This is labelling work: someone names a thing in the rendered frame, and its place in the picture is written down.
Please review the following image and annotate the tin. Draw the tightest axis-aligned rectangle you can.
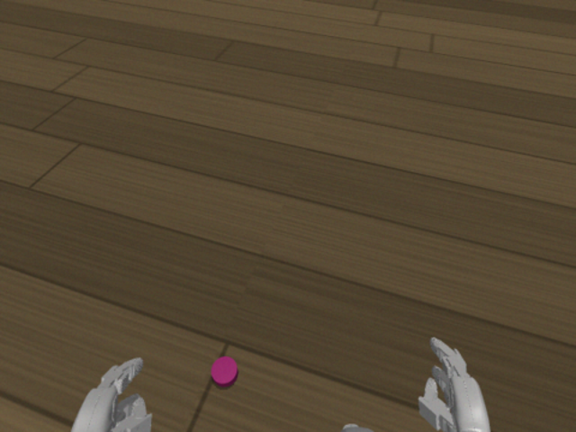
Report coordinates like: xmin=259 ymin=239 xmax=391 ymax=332
xmin=211 ymin=356 xmax=239 ymax=387

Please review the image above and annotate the right robot hand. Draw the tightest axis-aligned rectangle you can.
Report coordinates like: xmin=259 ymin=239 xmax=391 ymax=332
xmin=418 ymin=337 xmax=491 ymax=432

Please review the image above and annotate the left robot hand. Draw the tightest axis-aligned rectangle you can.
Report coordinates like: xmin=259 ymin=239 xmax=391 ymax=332
xmin=71 ymin=357 xmax=152 ymax=432

